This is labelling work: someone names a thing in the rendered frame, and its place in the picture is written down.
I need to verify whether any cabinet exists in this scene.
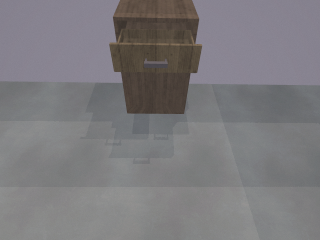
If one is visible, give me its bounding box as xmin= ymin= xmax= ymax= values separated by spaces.
xmin=113 ymin=0 xmax=199 ymax=114

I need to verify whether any handle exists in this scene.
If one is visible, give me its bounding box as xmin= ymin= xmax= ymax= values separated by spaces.
xmin=144 ymin=58 xmax=168 ymax=68

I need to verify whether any drawer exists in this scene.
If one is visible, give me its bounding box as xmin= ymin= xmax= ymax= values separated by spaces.
xmin=109 ymin=28 xmax=202 ymax=73

